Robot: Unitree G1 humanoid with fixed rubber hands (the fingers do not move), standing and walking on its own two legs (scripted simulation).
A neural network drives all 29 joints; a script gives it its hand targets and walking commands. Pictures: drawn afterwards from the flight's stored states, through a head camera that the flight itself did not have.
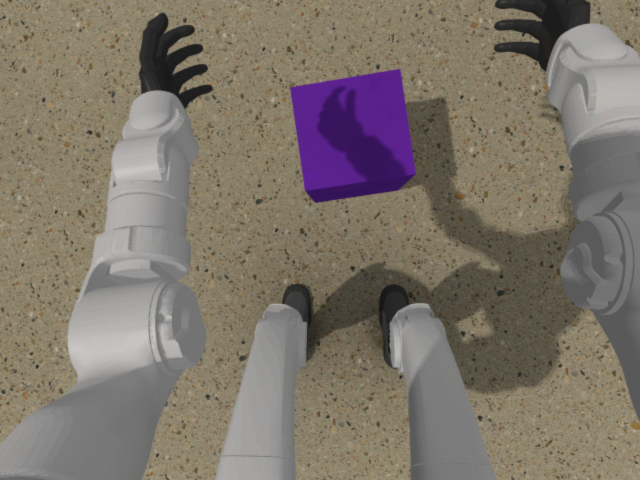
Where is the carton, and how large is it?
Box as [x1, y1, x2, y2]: [290, 69, 415, 202]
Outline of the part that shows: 399,69 290,87 305,191 315,202 397,190 415,173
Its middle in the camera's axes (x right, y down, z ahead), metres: +0.06 -0.20 +0.85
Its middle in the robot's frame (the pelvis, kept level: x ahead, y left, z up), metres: +0.56 +0.00 -0.53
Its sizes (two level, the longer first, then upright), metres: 0.210 0.200 0.250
